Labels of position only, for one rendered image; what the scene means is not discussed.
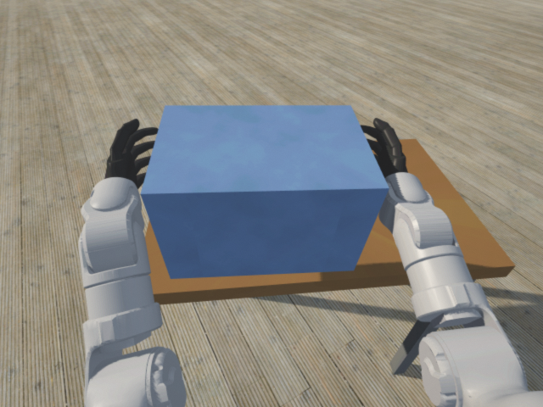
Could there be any table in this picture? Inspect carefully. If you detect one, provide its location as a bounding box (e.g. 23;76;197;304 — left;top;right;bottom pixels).
145;139;516;374

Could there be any robot left hand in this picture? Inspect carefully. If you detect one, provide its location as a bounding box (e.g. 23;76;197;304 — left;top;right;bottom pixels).
104;119;158;190

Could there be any right robot upper arm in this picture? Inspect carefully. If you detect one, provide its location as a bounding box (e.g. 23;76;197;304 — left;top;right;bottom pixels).
419;326;543;407

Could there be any robot left forearm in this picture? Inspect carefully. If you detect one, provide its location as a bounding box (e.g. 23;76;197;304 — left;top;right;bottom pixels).
78;177;163;407

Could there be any carton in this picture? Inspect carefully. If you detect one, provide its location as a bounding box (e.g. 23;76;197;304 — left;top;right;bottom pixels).
140;105;389;279

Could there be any left robot upper arm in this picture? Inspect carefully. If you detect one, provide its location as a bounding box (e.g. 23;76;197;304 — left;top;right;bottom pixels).
86;346;187;407

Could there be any robot right forearm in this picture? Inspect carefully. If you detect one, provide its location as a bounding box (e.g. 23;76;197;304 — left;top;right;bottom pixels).
378;172;528;388

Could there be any robot right hand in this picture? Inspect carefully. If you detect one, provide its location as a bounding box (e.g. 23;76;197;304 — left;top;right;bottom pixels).
361;118;408;178

